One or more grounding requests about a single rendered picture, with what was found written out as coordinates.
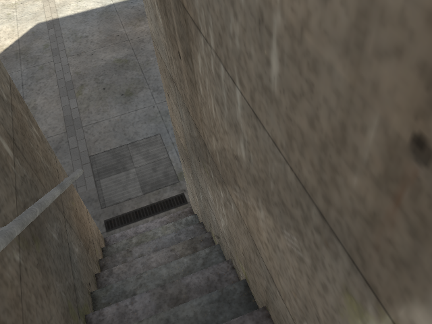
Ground stairs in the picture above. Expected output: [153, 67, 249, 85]
[85, 207, 274, 324]

